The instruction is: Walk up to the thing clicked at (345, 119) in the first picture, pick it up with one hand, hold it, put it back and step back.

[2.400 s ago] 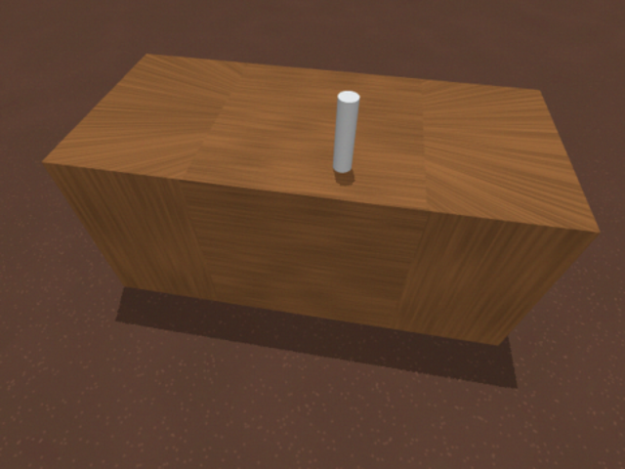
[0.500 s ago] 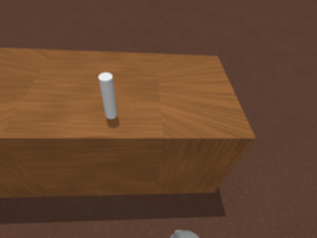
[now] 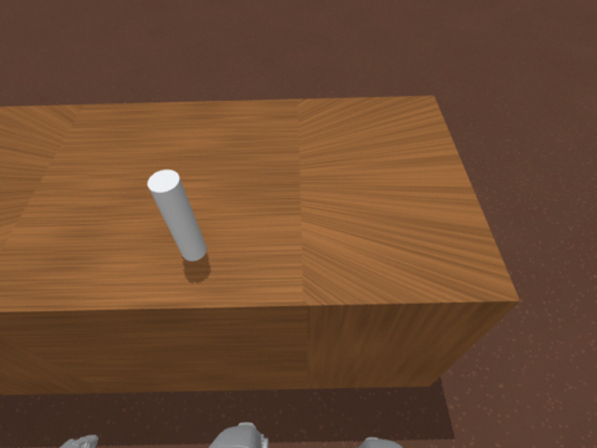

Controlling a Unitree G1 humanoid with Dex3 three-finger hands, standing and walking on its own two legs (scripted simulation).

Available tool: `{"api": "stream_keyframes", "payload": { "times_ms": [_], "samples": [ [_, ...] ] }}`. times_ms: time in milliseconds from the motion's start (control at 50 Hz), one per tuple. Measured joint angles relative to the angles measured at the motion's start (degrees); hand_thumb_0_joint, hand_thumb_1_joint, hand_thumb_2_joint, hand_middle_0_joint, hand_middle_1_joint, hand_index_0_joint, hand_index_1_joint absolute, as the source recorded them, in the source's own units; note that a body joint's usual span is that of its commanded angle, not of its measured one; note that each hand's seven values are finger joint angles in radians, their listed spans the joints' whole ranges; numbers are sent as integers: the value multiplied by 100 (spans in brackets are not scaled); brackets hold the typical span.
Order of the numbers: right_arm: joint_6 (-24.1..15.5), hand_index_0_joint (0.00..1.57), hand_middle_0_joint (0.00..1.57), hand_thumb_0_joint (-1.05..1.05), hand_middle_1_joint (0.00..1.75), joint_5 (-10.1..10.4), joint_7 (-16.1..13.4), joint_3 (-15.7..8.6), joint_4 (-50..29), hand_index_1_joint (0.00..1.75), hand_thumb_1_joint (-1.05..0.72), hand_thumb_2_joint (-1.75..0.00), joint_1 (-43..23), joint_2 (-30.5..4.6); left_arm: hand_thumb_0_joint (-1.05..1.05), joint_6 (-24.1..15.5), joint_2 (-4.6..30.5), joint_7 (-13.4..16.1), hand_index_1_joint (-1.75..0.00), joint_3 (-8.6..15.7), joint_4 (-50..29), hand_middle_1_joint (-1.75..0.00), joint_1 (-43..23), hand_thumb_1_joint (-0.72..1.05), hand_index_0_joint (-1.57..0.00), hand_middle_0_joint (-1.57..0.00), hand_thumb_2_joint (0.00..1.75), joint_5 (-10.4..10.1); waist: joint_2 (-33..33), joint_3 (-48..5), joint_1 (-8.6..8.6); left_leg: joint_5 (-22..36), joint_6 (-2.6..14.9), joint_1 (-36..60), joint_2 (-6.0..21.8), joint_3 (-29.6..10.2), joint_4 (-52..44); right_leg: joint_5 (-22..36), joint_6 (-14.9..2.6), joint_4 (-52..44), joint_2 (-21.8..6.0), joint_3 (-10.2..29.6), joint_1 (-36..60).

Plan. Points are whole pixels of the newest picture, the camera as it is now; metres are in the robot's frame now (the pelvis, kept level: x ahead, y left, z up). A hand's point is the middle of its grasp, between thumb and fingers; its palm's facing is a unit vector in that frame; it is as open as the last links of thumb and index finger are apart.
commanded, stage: walk up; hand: left
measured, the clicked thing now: (180, 219) +0.47 +0.23 -0.04
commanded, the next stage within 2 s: stand in 1.22 s
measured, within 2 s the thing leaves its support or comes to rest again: neither
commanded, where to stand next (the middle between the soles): +0.05 +0.02 m, yaw +2 degrees
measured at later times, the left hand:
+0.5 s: hand out of the picture +0.06 +0.29 -0.14, palm faces +0.00 -0.91 -0.42, open 7.4 cm
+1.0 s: hand out of the picture +0.11 +0.27 -0.12, palm faces -0.01 -0.93 -0.37, open 7.4 cm
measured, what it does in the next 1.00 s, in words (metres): stands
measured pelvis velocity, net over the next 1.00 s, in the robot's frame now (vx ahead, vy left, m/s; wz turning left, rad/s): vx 0.02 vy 0.01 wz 0.03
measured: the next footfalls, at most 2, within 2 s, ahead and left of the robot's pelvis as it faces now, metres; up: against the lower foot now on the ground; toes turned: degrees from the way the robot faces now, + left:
none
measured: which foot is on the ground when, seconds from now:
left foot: down 0.00-1.00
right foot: down 0.00-1.00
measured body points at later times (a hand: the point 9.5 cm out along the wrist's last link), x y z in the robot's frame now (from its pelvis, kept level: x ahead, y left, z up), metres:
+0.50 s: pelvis +0.01 +0.01 +0.01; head +0.03 +0.01 +0.46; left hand +0.06 +0.34 -0.11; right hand +0.14 -0.29 -0.11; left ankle +0.07 +0.13 -0.71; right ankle +0.02 -0.13 -0.71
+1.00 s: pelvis +0.02 +0.01 +0.03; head +0.03 +0.00 +0.48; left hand +0.11 +0.32 -0.09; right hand +0.11 -0.30 -0.10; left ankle +0.07 +0.13 -0.71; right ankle +0.02 -0.13 -0.71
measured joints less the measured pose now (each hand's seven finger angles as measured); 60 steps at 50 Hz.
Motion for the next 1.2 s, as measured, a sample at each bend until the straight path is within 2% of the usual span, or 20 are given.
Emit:
{"api": "stream_keyframes", "payload": {
  "times_ms": [40,100,160,260,340,380,440,820,1200],
  "samples": [
    [37,20,20,1,30,-21,8,5,29,30,-90,-90,-141,65,1,92,15,44,-30,0,90,-31,-137,90,-21,-21,89,-43,-133,57,5,-156,-90,-67,-67,34,205,-140,-13,220,-73,49,-73],
    [95,20,20,1,30,-3,47,55,48,30,-90,-90,-335,118,1,148,12,90,-30,13,246,-30,-282,90,-20,-21,89,-55,-137,59,-4,-378,-83,-192,5,-36,482,-412,-146,305,112,106,-46],
    [176,20,20,1,30,30,42,99,121,30,-90,-90,-528,155,1,100,-24,98,-30,15,419,-30,-351,90,-20,-21,89,-7,-83,18,-22,-428,-136,-236,58,-159,572,-177,-1,139,190,24,51],
    [191,20,20,1,30,38,45,70,263,30,-90,-90,-776,130,1,107,-48,69,-30,-53,640,-30,-377,90,-21,-21,89,71,-128,-61,-15,-336,-99,-161,-92,-111,370,-187,77,50,37,52,89],
    [144,20,20,1,30,19,63,81,389,30,-90,-90,-890,112,1,137,-26,75,-30,-35,801,-30,-466,90,-21,-21,89,41,-67,-67,42,-284,-30,-105,-63,-87,252,-99,-6,-110,75,71,148],
    [165,20,20,1,30,12,65,113,465,30,-90,-90,-930,142,1,121,0,77,-30,-9,880,-30,-493,90,-20,-21,89,34,-33,-68,54,-248,-57,-63,-22,-125,191,-24,22,-254,119,36,233],
    [223,20,20,1,30,22,73,147,581,30,-90,-90,-975,197,1,92,26,61,-30,2,980,-30,-475,90,-20,-21,89,59,-32,-107,56,-139,-104,31,-24,-155,-6,94,83,-461,120,3,340],
    [230,20,20,1,30,38,140,165,1319,30,-90,-90,-915,237,1,111,-215,-9,-30,-67,1441,-30,-751,90,-20,-21,89,78,-12,-259,-71,468,-144,688,-104,-107,-1265,615,95,-1532,59,8,893],
    [205,20,20,1,30,32,88,121,1532,30,-90,-90,-994,281,1,163,-263,-10,-30,-14,1565,-30,-1110,90,-20,-21,89,77,-81,-295,-164,621,-134,963,-115,-104,-1713,847,125,-2125,61,-7,1232]
  ]
}}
